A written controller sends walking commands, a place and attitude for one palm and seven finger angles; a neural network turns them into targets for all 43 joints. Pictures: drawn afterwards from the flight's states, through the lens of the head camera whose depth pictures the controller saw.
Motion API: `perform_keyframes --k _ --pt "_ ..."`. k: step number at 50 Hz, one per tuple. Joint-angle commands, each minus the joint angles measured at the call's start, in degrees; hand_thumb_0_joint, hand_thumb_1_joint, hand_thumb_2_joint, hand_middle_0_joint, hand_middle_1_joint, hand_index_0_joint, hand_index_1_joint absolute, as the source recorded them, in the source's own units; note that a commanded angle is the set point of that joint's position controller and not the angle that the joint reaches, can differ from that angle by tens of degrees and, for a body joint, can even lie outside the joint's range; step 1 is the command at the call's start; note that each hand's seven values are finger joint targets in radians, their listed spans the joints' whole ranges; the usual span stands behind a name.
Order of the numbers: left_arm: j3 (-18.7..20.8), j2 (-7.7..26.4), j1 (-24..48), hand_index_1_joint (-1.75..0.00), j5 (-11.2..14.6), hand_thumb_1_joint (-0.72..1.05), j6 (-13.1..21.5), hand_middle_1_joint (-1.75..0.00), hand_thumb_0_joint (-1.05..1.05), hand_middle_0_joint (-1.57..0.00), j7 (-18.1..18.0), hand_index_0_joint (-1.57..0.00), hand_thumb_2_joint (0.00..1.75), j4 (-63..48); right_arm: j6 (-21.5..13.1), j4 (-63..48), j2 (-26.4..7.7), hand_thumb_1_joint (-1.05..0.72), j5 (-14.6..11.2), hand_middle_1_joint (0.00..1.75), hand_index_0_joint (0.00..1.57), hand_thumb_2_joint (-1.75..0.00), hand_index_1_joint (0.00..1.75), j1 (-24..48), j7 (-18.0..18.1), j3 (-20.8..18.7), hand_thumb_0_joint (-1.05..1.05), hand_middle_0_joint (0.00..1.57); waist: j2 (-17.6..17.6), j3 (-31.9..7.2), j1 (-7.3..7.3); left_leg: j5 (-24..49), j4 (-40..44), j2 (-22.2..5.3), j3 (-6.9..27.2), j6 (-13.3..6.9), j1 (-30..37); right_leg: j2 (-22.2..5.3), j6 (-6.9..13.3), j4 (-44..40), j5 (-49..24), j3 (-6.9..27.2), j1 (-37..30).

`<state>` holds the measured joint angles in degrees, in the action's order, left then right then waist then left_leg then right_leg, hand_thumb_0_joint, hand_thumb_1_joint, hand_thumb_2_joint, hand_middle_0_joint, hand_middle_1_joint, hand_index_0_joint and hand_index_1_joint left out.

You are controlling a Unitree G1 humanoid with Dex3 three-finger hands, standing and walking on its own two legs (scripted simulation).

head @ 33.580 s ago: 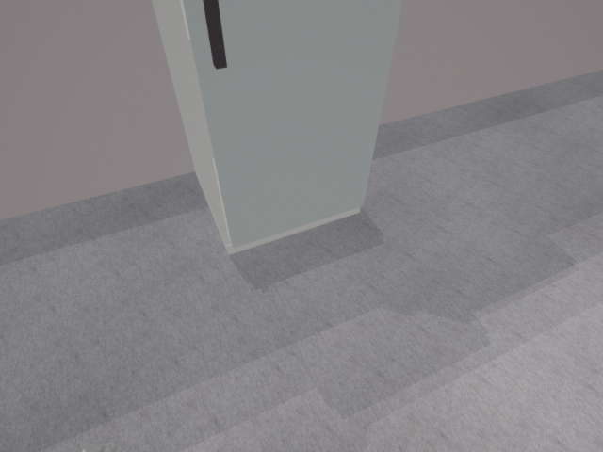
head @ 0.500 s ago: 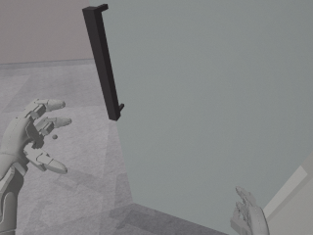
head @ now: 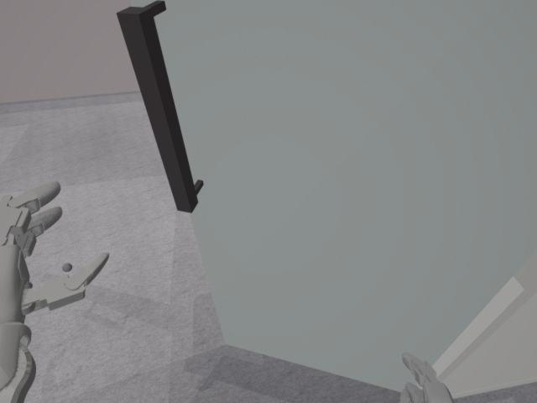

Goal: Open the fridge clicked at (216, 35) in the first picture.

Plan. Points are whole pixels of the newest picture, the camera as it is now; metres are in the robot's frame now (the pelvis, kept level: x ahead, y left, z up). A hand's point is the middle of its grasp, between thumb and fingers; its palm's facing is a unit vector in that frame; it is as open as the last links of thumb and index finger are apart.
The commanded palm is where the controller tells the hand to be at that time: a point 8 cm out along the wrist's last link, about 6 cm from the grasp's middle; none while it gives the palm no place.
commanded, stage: draw the hand back to the body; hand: left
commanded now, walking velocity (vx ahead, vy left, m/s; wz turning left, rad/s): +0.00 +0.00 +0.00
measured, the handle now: (175, 122) +0.43 +0.20 +0.23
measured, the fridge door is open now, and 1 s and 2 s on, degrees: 65 65 65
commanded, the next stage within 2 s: step back with the hand held close in 0.56 s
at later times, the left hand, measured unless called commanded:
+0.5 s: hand (52, 286) +0.19 +0.27 +0.16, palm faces +0.49 -0.79 -0.36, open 7.5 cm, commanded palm +0.13 +0.30 +0.17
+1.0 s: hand (58, 297) +0.18 +0.27 +0.15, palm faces +0.34 -0.80 -0.49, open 7.4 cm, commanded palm +0.12 +0.31 +0.17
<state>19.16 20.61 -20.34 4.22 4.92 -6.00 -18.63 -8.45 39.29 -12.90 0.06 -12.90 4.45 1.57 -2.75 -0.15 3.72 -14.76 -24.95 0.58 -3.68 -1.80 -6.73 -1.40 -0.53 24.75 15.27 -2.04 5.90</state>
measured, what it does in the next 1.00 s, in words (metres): stands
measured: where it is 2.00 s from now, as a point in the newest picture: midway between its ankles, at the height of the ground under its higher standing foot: outside the picture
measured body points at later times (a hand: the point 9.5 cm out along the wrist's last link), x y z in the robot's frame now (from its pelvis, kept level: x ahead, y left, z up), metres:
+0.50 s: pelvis +0.00 +0.00 +0.00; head -0.03 -0.02 +0.45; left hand +0.15 +0.31 +0.18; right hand +0.20 -0.21 -0.08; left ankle -0.01 +0.10 -0.74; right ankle -0.02 -0.12 -0.74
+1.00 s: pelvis -0.03 +0.01 +0.00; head -0.01 +0.01 +0.45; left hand +0.15 +0.31 +0.18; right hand +0.16 -0.23 -0.08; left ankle -0.01 +0.10 -0.74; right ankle -0.02 -0.12 -0.74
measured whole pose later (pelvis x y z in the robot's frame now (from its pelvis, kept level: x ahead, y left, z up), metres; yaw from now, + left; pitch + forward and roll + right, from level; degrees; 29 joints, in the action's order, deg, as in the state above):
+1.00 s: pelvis -0.03 +0.01 +0.00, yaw -1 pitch +1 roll +0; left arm 21.4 23.9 -30.8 3.1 8.4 -6.3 -26.5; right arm -0.4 31.2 -13.6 -0.2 -9.8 5.5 0.4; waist -1.3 0.7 0.8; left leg -12.6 -26.6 0.7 -4.7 -3.0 -14.9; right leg -1.7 -1.5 25.6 12.3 -1.1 14.0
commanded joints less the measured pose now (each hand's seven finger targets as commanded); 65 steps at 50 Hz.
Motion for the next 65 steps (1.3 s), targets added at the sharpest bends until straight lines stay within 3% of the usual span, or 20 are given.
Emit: perform_keyframes --k 1,4,9,14,20,21,27,32,33,34,35,36,37,39,43,46,52,55,59,65 --pt "7.3 11.2 2.9 -0.47 0.0 0.61 3.2 -0.47 0.00 -0.21 -0.5 -0.21 0.76 -12.9 -2.5 -10.3 -6.7 -0.90 0.1 0.30 0.20 -0.90 0.30 8.3 0.1 -2.9 0.00 0.20 1.3 -4.5 1.27 18.3 3.3 -2.5 3.5 0.9 1.6 0.3 1.7 -3.5 -14.1 -0.1 -0.4" --pt "7.1 11.1 3.4 -0.41 -0.1 0.72 3.1 -0.41 0.00 -0.21 -0.5 -0.21 0.81 -14.6 -2.0 -10.7 -6.4 -0.90 0.0 0.30 0.20 -0.90 0.30 8.2 0.0 -2.8 0.00 0.20 -1.4 -4.2 1.04 17.5 3.5 -2.4 3.4 1.2 2.3 0.4 1.6 -3.8 -13.0 0.1 0.4" --pt "6.8 10.7 2.0 -0.30 -0.1 0.90 2.5 -0.30 0.00 -0.20 -0.6 -0.20 0.90 -15.2 -1.5 -11.1 -6.4 -0.90 0.3 0.30 0.20 -0.90 0.30 8.3 0.2 -2.6 0.00 0.20 -0.6 -3.2 0.97 15.4 4.0 -2.2 3.5 1.0 2.0 0.6 1.6 -4.5 -11.8 -0.1 0.4" --pt "5.9 10.3 4.4 -0.30 -0.5 0.90 2.1 -0.30 0.00 -0.20 -1.1 -0.20 0.90 -16.0 -1.5 -10.8 -6.1 -0.90 0.4 0.30 0.20 -0.90 0.30 8.3 0.6 -2.4 0.00 0.20 -3.0 -2.7 0.67 14.3 4.5 -2.0 3.6 1.2 2.7 0.7 1.7 -4.9 -10.3 0.0 0.6" --pt "5.8 9.9 4.0 -0.30 -0.4 0.90 1.8 -0.30 0.00 -0.20 -1.1 -0.20 0.90 -14.8 -1.5 -10.7 -6.0 -0.90 0.6 0.30 0.20 -0.90 0.30 8.7 0.6 -2.2 0.00 0.20 -1.0 -2.1 0.84 13.1 5.0 -1.9 3.8 1.1 2.5 0.8 1.7 -5.3 -9.8 0.0 0.2" --pt "6.4 10.4 3.0 -0.30 -0.2 0.90 1.7 -0.30 0.00 -0.20 -1.0 -0.20 0.90 -13.8 -1.4 -10.6 -6.4 -0.90 0.7 0.30 0.20 -0.90 0.30 8.7 0.7 -2.4 0.00 0.20 1.1 -2.1 1.11 13.5 5.1 -1.9 3.7 0.9 2.2 0.8 1.7 -5.7 -10.4 -0.2 -0.3" --pt "6.5 10.6 3.7 -0.30 -0.3 0.90 2.0 -0.30 0.00 -0.20 -0.8 -0.20 0.90 -14.7 -1.2 -10.7 -6.0 -0.90 0.7 0.30 0.20 -0.90 0.30 9.1 0.6 -2.2 0.00 0.20 -2.3 -2.3 1.21 12.2 5.4 -1.7 3.4 0.9 2.3 0.6 1.7 -6.0 -9.5 0.3 -0.8" --pt "6.8 10.3 1.6 -0.30 0.0 0.90 1.9 -0.30 0.00 -0.20 -0.6 -0.20 0.90 -13.6 -1.2 -10.7 -6.0 -0.90 0.8 0.30 0.20 -0.90 0.30 9.0 0.6 -2.3 0.00 0.20 1.1 -2.3 1.26 13.3 5.0 -1.6 3.0 0.4 2.3 0.6 1.5 -6.3 -11.3 0.1 -1.3" --pt "6.8 10.4 2.3 -0.30 -0.1 0.90 2.0 -0.30 0.00 -0.20 -0.6 -0.20 0.90 -14.7 -1.2 -10.8 -6.0 -0.90 0.7 0.30 0.20 -0.90 0.30 9.0 0.6 -2.4 0.00 0.20 0.0 -3.2 1.19 13.9 4.8 -1.5 2.9 0.4 2.5 0.6 1.5 -6.0 -11.9 0.3 -1.7" --pt "6.5 10.8 4.6 -0.30 -0.2 0.90 2.3 -0.30 0.00 -0.20 -0.7 -0.20 0.90 -16.5 -1.3 -10.9 -6.0 -0.90 0.8 0.30 0.20 -0.90 0.30 9.3 0.6 -2.4 0.00 0.20 -0.6 -3.3 1.16 13.7 4.7 -1.4 3.0 0.4 2.8 0.7 1.5 -6.2 -11.7 0.4 -1.4" --pt "12.7 17.4 10.9 -0.30 -0.6 0.90 5.0 -0.30 0.00 -0.20 -1.3 -0.20 0.90 -20.5 0.0 -13.9 -6.8 -0.90 -0.2 0.30 0.20 -0.90 0.30 10.4 0.5 -1.7 0.00 0.20 -0.9 2.0 -1.45 9.8 2.4 -2.6 3.9 -0.8 -1.9 -2.3 1.5 -8.9 -14.7 6.1 5.3" --pt "12.8 17.3 10.1 -0.30 -1.0 0.90 6.1 -0.30 0.00 -0.20 -1.3 -0.20 0.90 -18.1 0.8 -12.5 -6.2 -0.90 0.0 0.30 0.20 -0.90 0.30 9.8 0.8 -1.5 0.00 0.20 0.1 1.3 -1.42 8.9 1.7 -2.4 4.8 -0.6 -2.4 -3.9 2.0 -8.8 -16.3 6.2 4.8" --pt "9.1 12.2 1.9 -0.30 -1.0 0.90 5.7 -0.30 0.00 -0.20 -0.9 -0.20 0.90 -13.1 1.6 -12.1 -6.1 -0.90 0.3 0.30 0.20 -0.90 0.30 9.5 0.9 -1.7 0.00 0.20 2.8 0.6 -1.83 10.3 0.6 -2.6 4.7 -0.7 -1.9 -4.5 1.9 -8.3 -17.7 6.2 6.3" --pt "7.1 9.9 -2.9 -0.30 -1.2 0.90 5.7 -0.30 0.00 -0.20 -0.7 -0.20 0.90 -13.8 2.8 -13.7 -6.6 -0.90 0.2 0.30 0.20 -0.90 0.30 8.5 0.5 -2.5 0.00 0.20 2.7 -4.3 -1.89 15.1 -0.4 -3.3 4.1 -0.7 -0.8 -4.8 1.5 -6.0 -21.0 5.4 5.4" --pt "9.7 12.1 -7.7 -0.30 -1.1 0.90 6.5 -0.30 0.00 -0.20 -1.4 -0.20 0.90 -18.1 4.5 -15.8 -6.9 -0.90 0.1 0.30 0.20 -0.90 0.30 8.1 0.9 -3.3 0.00 0.20 0.2 -10.8 -1.74 24.3 0.0 -4.6 4.7 -0.5 -0.4 -3.5 0.7 -1.1 -25.1 3.4 2.6" --pt "12.3 14.6 -9.4 -0.30 -0.9 0.90 7.0 -0.30 0.00 -0.20 -1.9 -0.20 0.90 -19.8 5.3 -17.0 -7.0 -0.90 -0.1 0.30 0.20 -0.90 0.30 8.4 1.3 -3.6 0.00 0.20 0.7 -11.5 -1.51 24.9 0.4 -5.0 5.5 -0.6 -2.2 -2.8 0.5 0.5 -24.9 3.2 2.4" --pt "12.3 14.0 -8.4 -0.30 -1.3 0.90 8.4 -0.30 0.00 -0.20 -2.3 -0.20 0.90 -20.4 4.9 -17.7 -7.4 -0.90 -0.3 0.30 0.20 -0.90 0.30 7.7 1.8 -3.9 0.00 0.20 -2.5 -8.0 -1.75 12.1 4.5 -6.6 7.9 -1.8 -11.3 -0.6 -0.2 3.2 -15.2 3.2 1.5" --pt "12.1 13.1 -7.3 -0.30 -1.9 0.90 9.1 -0.30 0.00 -0.20 -2.5 -0.20 0.90 -19.0 4.0 -17.7 -7.9 -0.90 -0.4 0.30 0.20 -0.90 0.30 7.2 1.9 -4.0 0.00 0.20 -2.2 -5.9 -1.98 -3.0 7.2 -7.5 9.4 -3.2 -20.0 0.0 -0.2 5.3 -10.5 4.0 -1.4" --pt "11.2 12.0 -5.1 -0.30 -3.0 0.90 10.2 -0.30 0.00 -0.20 -2.6 -0.20 0.90 -19.1 2.5 -17.3 -8.3 -0.90 -0.4 0.30 0.20 -0.90 0.30 6.5 1.8 -4.2 0.00 0.20 -1.6 -3.9 -2.31 -16.3 7.9 -7.7 10.9 -4.1 -27.1 -0.3 0.0 6.2 -5.6 5.4 -2.2" --pt "11.5 12.5 -2.9 -0.30 -3.8 0.90 12.2 -0.30 0.00 -0.20 -3.0 -0.20 0.90 -21.2 0.2 -16.1 -8.1 -0.90 0.0 0.30 0.20 -0.90 0.30 5.4 1.6 -4.3 0.00 0.20 0.3 -3.8 -2.74 -19.4 4.4 -6.2 10.9 -3.6 -26.4 -1.7 1.1 2.7 1.8 7.9 2.7"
